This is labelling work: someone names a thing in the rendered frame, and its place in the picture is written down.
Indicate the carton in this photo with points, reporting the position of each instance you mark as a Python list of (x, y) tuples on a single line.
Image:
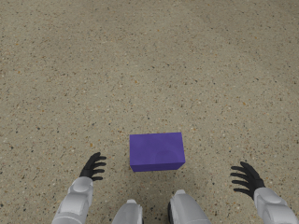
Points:
[(156, 151)]

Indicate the robot right shin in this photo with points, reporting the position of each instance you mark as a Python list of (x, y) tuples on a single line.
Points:
[(180, 191)]

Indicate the robot right thigh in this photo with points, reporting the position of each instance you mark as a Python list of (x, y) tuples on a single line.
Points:
[(185, 209)]

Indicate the robot left forearm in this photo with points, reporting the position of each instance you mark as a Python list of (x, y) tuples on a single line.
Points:
[(75, 206)]

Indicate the left robot hand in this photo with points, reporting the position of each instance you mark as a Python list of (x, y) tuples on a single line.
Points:
[(88, 169)]

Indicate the right robot hand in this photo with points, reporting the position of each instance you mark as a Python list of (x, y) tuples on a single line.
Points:
[(253, 178)]

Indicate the robot right forearm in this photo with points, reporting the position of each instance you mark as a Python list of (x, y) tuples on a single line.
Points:
[(272, 209)]

